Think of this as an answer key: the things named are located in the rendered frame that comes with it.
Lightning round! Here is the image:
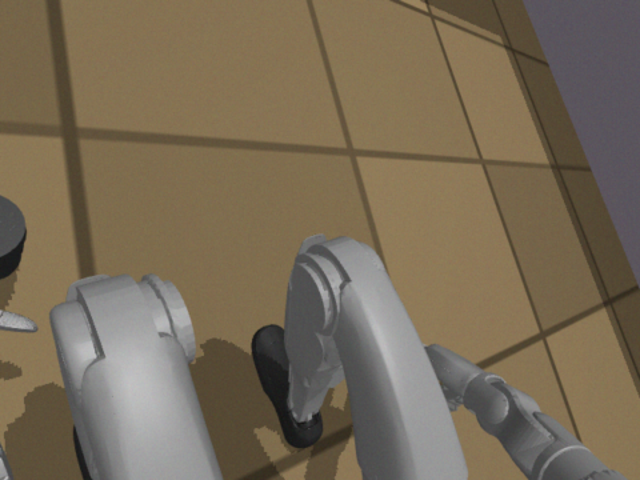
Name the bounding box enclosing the left robot foot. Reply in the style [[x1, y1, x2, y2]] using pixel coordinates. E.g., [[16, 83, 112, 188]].
[[73, 425, 92, 480]]

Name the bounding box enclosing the cup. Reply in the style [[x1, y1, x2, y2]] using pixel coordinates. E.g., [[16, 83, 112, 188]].
[[0, 195, 27, 279]]

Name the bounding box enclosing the left robot hand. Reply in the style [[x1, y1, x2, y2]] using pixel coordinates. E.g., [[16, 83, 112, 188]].
[[0, 310, 38, 332]]

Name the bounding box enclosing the right robot foot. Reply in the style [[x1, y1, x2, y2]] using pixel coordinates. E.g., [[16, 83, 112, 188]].
[[252, 325, 323, 448]]

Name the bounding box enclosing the right robot arm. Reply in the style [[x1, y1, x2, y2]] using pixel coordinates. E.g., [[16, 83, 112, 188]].
[[463, 372, 628, 480]]

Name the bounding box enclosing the right robot hand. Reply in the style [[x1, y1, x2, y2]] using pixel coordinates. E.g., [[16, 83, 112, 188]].
[[422, 343, 486, 412]]

